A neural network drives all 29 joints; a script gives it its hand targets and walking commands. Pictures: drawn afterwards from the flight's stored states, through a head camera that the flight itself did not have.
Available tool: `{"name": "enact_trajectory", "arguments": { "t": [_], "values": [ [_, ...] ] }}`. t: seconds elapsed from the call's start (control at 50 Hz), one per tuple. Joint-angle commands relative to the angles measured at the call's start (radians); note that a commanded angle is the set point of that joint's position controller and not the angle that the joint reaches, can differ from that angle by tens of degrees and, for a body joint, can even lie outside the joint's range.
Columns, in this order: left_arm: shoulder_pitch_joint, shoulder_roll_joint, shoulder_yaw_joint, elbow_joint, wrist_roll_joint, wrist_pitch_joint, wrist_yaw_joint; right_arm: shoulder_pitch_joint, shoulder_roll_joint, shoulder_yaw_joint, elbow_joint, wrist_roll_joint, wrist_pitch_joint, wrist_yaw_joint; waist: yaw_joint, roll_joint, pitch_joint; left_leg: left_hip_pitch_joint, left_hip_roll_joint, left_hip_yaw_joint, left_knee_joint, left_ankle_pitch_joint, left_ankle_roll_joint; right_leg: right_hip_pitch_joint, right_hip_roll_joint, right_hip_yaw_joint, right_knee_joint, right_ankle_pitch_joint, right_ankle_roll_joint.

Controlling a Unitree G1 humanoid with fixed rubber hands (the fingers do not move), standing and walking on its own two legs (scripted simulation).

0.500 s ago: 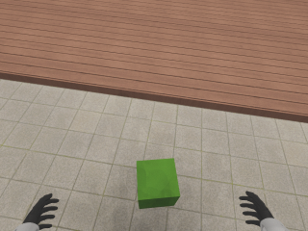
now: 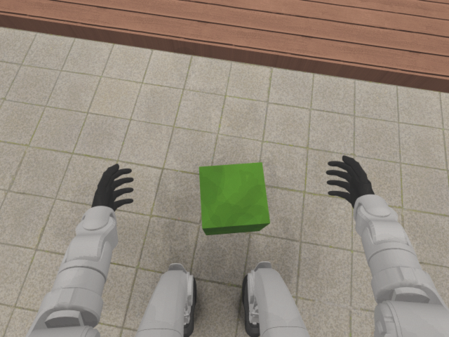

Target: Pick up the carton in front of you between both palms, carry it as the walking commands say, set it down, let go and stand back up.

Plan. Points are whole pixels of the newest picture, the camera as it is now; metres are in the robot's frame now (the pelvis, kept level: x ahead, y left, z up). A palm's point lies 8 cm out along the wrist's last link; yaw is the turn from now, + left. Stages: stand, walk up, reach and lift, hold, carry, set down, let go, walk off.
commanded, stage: reach and lift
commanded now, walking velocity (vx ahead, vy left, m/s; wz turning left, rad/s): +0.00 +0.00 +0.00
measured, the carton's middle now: (231, 201) +0.44 -0.04 -0.56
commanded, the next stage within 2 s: none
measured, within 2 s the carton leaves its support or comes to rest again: neither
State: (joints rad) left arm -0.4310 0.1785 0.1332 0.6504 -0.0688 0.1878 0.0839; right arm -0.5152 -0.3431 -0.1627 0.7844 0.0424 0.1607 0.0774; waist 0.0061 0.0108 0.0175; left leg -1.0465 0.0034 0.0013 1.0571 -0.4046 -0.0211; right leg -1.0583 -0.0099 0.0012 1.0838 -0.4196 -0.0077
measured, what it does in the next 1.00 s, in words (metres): lowers itself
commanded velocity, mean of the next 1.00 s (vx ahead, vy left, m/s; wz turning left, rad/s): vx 0.00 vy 0.00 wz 0.00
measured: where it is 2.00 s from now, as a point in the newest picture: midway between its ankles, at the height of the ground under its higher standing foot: (219, 316)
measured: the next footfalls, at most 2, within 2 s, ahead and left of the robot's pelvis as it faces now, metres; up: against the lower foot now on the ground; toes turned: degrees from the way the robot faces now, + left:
none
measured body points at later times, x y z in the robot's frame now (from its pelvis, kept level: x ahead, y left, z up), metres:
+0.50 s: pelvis -0.04 -0.01 -0.08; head +0.26 -0.03 +0.26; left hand +0.45 +0.15 -0.20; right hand +0.48 -0.23 -0.20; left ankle +0.05 +0.13 -0.65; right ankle +0.04 -0.11 -0.65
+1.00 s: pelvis -0.07 +0.00 -0.27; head +0.28 -0.02 +0.01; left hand +0.44 +0.16 -0.43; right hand +0.46 -0.23 -0.43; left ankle +0.05 +0.13 -0.65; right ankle +0.04 -0.11 -0.65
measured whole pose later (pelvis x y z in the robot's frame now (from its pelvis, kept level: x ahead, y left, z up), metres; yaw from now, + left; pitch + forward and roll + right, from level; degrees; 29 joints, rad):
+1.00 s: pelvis -0.07 +0.00 -0.27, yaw +2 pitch +43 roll +3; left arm -1.16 0.20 0.15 0.88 -0.19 0.08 0.20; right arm -1.26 -0.45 -0.09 1.07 0.21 0.05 -0.02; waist 0.00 0.02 0.15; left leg -2.22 -0.02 0.01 1.97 -0.51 -0.03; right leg -2.24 -0.01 0.03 2.00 -0.52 -0.01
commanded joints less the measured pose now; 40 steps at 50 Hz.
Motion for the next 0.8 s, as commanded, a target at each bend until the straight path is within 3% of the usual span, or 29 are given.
{"name": "enact_trajectory", "arguments": {
  "t": [0.0,0.12,0.22,0.38,0.5,0.66,0.78],
  "values": [
    [-0.291,0.087,0.050,-0.075,-0.009,-0.020,0.025,-0.328,-0.155,-0.042,-0.053,0.011,-0.024,0.000,-0.006,-0.051,-0.633,0.137,-0.058,0.008,-0.050,0.314,-0.036,0.267,0.047,0.023,-0.066,0.392,0.025],
    [-0.615,0.076,0.114,0.009,0.005,0.000,0.059,-0.682,-0.168,-0.049,0.061,0.011,-0.009,0.000,0.010,-0.070,-0.774,-0.009,-0.057,0.045,-0.022,0.096,-0.034,0.186,0.049,0.019,-0.065,0.153,0.033],
    [-0.788,0.067,0.173,0.086,0.038,0.001,0.070,-0.868,-0.174,-0.065,0.157,-0.022,-0.004,-0.005,0.021,-0.090,-0.879,-0.077,-0.066,0.067,0.014,0.050,-0.032,0.135,0.053,0.021,-0.055,0.060,0.035],
    [-0.790,0.015,0.251,0.119,0.122,-0.077,0.046,-0.881,-0.105,-0.133,0.199,-0.101,-0.067,-0.022,0.013,-0.104,-0.927,-0.255,-0.084,0.070,0.084,0.123,-0.029,0.042,0.062,0.032,0.027,0.217,0.038],
    [-0.705,-0.004,0.262,0.150,0.138,-0.139,0.033,-0.777,-0.045,-0.135,0.200,-0.094,-0.115,-0.049,0.004,-0.097,-0.923,-0.484,-0.088,0.062,0.261,0.197,-0.032,-0.138,0.059,0.048,0.211,0.354,0.041],
    [-0.697,0.034,0.105,0.070,-0.006,-0.185,0.071,-0.753,-0.142,-0.043,0.081,0.043,-0.165,-0.090,-0.033,-0.061,-1.182,-0.484,-0.089,0.039,0.530,0.394,-0.037,-0.275,0.055,0.031,0.493,0.541,0.033],
    [-0.764,0.076,0.030,-0.007,-0.090,-0.155,0.105,-0.819,-0.213,0.016,0.021,0.136,-0.152,-0.096,-0.028,-0.054,-1.255,-0.449,-0.087,0.042,0.676,0.334,-0.038,-0.378,0.053,0.001,0.633,0.414,0.025]
  ]
}}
